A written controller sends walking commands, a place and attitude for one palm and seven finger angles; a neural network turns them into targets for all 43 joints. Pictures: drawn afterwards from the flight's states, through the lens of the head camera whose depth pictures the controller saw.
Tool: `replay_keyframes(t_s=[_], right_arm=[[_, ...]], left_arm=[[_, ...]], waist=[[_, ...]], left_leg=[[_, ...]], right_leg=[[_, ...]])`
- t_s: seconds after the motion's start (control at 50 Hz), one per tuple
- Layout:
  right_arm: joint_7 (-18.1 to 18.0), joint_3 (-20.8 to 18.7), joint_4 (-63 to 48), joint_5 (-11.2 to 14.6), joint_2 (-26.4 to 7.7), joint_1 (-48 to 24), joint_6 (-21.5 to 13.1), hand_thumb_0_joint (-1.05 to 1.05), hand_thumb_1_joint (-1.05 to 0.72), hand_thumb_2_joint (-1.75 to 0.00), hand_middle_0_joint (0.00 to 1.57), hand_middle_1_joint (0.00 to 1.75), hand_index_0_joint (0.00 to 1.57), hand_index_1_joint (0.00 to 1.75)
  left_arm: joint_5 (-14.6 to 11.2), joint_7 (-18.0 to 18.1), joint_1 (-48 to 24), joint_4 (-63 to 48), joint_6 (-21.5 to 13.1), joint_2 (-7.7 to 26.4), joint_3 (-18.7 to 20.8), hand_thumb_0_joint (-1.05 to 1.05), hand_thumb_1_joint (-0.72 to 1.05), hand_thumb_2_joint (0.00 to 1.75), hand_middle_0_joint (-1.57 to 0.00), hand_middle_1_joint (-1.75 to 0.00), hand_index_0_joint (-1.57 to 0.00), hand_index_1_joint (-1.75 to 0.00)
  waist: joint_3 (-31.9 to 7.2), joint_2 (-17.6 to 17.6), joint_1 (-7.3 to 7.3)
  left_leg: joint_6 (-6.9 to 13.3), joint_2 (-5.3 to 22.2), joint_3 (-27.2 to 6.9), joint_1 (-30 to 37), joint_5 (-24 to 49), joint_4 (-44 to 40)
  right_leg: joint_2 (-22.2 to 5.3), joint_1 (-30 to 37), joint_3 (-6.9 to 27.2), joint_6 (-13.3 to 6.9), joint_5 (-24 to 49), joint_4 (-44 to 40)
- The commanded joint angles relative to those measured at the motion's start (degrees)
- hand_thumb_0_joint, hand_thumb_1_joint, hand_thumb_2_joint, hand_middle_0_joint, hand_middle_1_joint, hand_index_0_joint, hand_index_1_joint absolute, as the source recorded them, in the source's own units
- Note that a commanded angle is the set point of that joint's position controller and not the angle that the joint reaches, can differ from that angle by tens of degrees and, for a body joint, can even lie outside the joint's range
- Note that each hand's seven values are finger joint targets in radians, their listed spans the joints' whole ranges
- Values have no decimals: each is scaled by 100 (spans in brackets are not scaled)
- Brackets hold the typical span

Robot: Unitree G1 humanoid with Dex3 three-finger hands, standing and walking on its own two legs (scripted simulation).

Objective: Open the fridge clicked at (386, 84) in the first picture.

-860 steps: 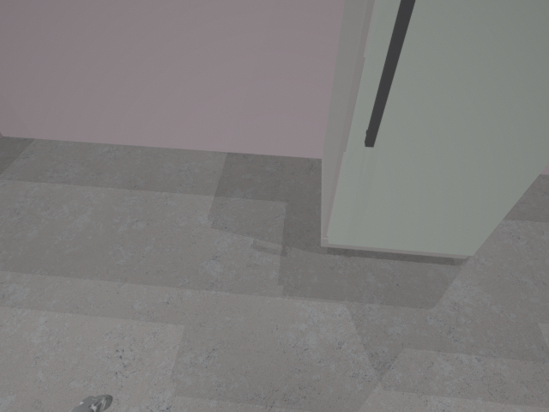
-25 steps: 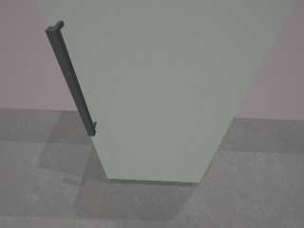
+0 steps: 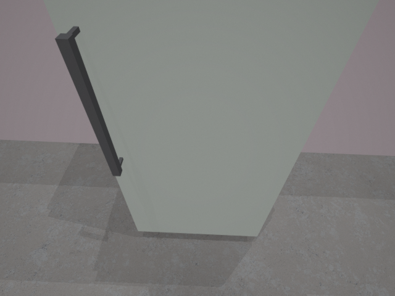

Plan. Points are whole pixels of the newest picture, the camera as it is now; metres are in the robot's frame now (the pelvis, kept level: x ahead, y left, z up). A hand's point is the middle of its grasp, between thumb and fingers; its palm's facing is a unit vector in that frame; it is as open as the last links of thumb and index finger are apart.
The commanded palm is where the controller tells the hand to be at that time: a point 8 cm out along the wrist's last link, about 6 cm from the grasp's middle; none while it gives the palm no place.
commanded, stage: look again from close up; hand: left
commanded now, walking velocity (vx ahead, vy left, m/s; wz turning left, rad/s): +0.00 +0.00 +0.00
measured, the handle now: (100, 117) +0.49 +0.28 +0.08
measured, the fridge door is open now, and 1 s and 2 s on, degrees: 0 0 0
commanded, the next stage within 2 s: shuffle to correct the standing spot in 1.02 s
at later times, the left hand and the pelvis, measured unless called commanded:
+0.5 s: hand out of the picture +0.05 +0.24 -0.16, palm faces -0.02 -0.95 -0.32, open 7.4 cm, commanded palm none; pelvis +0.00 +0.00 +0.00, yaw +0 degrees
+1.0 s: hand out of the picture +0.05 +0.25 -0.16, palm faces -0.02 -0.95 -0.32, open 7.4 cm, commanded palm none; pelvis +0.00 +0.00 +0.00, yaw +0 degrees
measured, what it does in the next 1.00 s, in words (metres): stands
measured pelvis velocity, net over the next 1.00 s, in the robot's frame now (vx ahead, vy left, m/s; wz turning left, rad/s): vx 0.00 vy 0.00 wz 0.00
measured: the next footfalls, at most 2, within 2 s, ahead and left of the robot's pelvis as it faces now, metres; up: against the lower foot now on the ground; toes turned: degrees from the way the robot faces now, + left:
none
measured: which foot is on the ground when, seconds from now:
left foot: down 0.00-1.00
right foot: down 0.00-1.00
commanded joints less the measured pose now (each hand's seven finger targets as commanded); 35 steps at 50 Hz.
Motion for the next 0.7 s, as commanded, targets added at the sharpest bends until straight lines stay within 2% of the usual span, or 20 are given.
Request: replay_keyframes(t_s=[0.0,0.06,0.36,0.46,0.48,0.68], right_arm=[[-59,-194,-320,-2,-1131,-153,-130,0,-90,-90,20,30,20,30],[-61,-200,-313,-1,-1145,-179,-125,0,-90,-90,20,30,20,30],[-58,-201,-327,-2,-1179,-196,-128,0,-90,-90,20,30,20,30],[-59,-201,-316,-5,-1198,-205,-129,0,-90,-90,20,30,20,30],[-57,-199,-330,-1,-1178,-171,-135,0,-90,-90,20,30,20,30],[-54,-202,-329,-2,-1185,-199,-130,0,-90,-90,20,30,20,30]], left_arm=[[10,87,-92,-325,-123,1123,226,0,90,90,-20,-30,-20,-30],[9,81,-127,-318,-118,1127,228,0,90,90,-20,-30,-20,-30],[13,68,-151,-317,-112,1148,234,0,90,90,-20,-30,-20,-30],[10,69,-169,-321,-118,1149,234,0,90,90,-20,-30,-20,-30],[17,73,-119,-329,-122,1163,237,0,90,90,-20,-30,-20,-30],[21,72,-135,-324,-123,1170,239,0,90,90,-20,-30,-20,-30]], waist=[[-273,-32,-9],[-160,-29,-21],[-152,0,-19],[-179,-40,-18],[-286,-41,-11],[-208,-23,-12]], left_leg=[[2,814,-766,208,1016,-153],[-4,811,-773,158,888,-192],[-7,808,-784,138,747,-232],[-9,810,-789,156,848,-207],[2,823,-790,207,984,-163],[-4,821,-785,182,917,-191]], right_leg=[[-875,-145,707,-34,1109,-271],[-863,-215,727,-34,959,-310],[-850,-248,755,-30,759,-346],[-847,-222,737,-26,872,-323],[-862,-150,715,-33,1003,-298],[-860,-184,716,-29,947,-323]])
